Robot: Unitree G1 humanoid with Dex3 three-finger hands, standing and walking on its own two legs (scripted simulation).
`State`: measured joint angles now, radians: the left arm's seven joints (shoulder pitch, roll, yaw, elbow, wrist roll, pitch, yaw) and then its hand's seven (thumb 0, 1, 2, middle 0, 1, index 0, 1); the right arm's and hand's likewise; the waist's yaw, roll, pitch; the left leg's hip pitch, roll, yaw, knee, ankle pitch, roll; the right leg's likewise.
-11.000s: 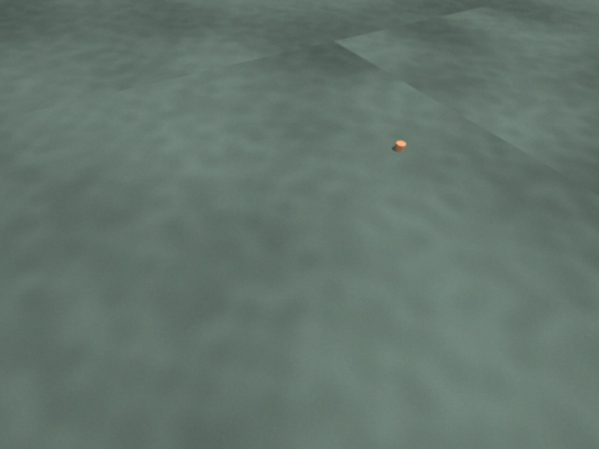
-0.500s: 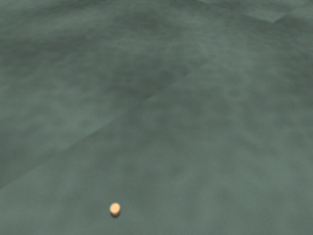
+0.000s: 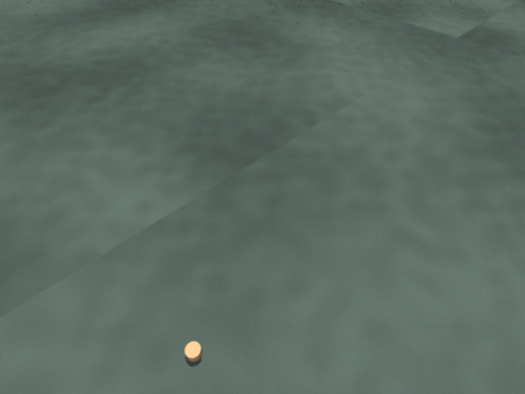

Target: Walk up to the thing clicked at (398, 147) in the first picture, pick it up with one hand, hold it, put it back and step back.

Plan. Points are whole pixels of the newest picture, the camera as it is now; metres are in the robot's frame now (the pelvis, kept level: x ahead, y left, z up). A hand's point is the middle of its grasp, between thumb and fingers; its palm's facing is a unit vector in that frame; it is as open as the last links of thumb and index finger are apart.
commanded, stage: stand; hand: left
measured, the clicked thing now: (193, 351) +0.45 +0.22 -0.76
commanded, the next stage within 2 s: walk up in 1.16 s
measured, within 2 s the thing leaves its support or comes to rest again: neither
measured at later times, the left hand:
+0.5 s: hand out of the picture +0.07 +0.25 -0.16, palm faces -0.03 -0.94 -0.34, open 7.4 cm
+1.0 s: hand out of the picture +0.07 +0.26 -0.16, palm faces -0.04 -0.94 -0.34, open 7.4 cm
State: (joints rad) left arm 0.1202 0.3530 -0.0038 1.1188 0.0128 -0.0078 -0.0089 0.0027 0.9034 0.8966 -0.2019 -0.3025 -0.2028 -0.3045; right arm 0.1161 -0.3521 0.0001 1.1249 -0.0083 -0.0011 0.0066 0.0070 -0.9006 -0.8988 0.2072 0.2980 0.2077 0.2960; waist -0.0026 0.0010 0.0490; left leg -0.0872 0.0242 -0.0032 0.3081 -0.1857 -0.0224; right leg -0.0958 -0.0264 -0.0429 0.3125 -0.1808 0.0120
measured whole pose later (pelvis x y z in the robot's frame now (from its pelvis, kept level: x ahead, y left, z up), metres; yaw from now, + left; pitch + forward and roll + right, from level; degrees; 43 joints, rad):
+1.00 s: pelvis +0.00 +0.00 +0.00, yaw +0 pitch -2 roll +0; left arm 0.13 0.35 0.00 1.12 0.01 -0.01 -0.01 0.00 0.90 0.90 -0.20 -0.30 -0.20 -0.30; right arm 0.12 -0.35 0.00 1.12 -0.01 0.00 0.01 0.01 -0.90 -0.90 0.21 0.30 0.21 0.30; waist 0.00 0.00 0.05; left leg -0.09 0.02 0.00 0.31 -0.19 -0.02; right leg -0.09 -0.03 -0.04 0.31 -0.18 0.02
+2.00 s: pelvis +0.05 -0.05 -0.01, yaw +0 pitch -3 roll +1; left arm 0.13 0.33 0.03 0.94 0.02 0.00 -0.01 0.00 0.90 0.90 -0.20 -0.30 -0.20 -0.30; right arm 0.17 -0.39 -0.03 0.97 0.01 0.00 -0.02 0.01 -0.90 -0.90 0.21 0.30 0.21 0.30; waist 0.00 0.01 0.14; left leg -0.30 0.02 -0.03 0.77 -0.48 0.01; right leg -0.15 0.01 -0.06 0.50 -0.31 -0.05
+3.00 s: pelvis +0.03 -0.03 +0.00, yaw +2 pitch -2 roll +0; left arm 0.12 0.37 0.02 1.11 0.00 0.02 -0.02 0.00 0.90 0.90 -0.20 -0.30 -0.20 -0.30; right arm 0.09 -0.33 -0.02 1.10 -0.01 0.01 0.02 0.01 -0.90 -0.90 0.21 0.30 0.21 0.30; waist 0.00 -0.02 0.07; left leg -0.22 0.00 -0.01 0.38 -0.12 0.00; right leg -0.12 -0.02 -0.03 0.38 -0.22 0.02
